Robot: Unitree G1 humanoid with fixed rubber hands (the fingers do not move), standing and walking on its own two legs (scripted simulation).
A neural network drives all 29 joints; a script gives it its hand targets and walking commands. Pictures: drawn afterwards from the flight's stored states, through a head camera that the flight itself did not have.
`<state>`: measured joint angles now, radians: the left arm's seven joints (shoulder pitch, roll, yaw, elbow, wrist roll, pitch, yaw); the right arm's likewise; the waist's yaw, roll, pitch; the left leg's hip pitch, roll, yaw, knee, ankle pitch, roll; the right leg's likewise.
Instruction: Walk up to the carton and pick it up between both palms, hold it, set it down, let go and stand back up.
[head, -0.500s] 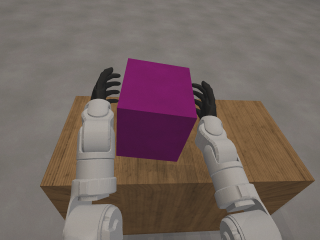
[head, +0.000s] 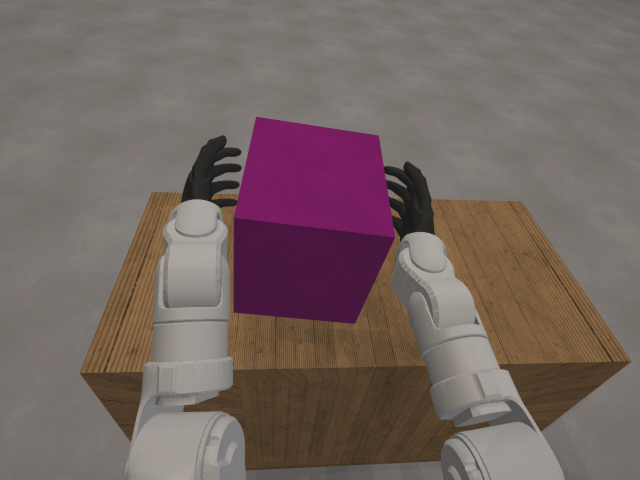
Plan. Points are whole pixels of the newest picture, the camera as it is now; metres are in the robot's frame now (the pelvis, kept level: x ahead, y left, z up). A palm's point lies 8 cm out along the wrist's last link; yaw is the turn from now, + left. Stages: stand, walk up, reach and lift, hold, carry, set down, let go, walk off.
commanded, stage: hold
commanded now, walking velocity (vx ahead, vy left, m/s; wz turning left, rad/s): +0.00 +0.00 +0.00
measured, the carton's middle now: (306, 223) +0.40 +0.01 +0.14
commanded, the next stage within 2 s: none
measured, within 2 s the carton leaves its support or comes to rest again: neither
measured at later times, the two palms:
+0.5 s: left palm (200, 205) +0.37 +0.13 +0.19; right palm (412, 230) +0.36 -0.11 +0.16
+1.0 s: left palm (202, 206) +0.37 +0.13 +0.19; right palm (414, 230) +0.36 -0.12 +0.16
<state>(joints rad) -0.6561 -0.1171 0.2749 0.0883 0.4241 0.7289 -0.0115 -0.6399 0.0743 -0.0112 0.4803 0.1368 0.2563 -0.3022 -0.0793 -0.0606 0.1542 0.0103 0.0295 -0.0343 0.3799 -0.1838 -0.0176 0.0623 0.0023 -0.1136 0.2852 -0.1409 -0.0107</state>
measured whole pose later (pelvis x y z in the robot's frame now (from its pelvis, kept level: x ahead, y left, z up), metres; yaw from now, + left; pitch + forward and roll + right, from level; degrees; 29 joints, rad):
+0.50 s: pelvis +0.00 +0.00 +0.00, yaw +0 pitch -12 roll -1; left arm -0.67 -0.12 0.29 0.11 0.43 0.73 -0.01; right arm -0.65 0.08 -0.03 0.50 0.13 0.26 -0.30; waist -0.07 -0.06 0.15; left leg 0.01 0.03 -0.03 0.38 -0.18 -0.02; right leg 0.06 0.00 -0.11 0.29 -0.14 -0.01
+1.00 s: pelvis +0.00 +0.00 +0.00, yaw +0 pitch -12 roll -1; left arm -0.65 -0.12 0.28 0.09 0.43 0.73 -0.01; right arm -0.64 0.08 -0.01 0.48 0.13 0.26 -0.30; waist -0.08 -0.06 0.16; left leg 0.01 0.03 -0.03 0.38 -0.18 -0.02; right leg 0.06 0.00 -0.11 0.29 -0.14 -0.01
